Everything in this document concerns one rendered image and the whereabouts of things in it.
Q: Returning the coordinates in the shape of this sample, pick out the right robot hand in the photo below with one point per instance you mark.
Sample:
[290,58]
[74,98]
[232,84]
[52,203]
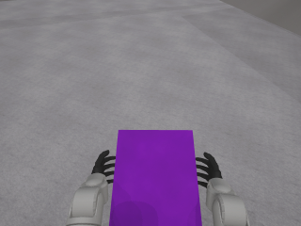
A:
[212,169]

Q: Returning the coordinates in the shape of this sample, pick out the carton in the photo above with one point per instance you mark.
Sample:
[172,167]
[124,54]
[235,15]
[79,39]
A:
[155,179]

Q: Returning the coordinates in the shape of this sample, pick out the left robot forearm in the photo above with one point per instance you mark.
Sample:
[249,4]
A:
[86,208]

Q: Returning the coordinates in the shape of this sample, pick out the left robot hand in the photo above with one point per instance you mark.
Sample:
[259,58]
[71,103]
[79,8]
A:
[100,166]

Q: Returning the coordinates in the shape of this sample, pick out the right robot forearm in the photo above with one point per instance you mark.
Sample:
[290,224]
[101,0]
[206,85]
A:
[228,209]

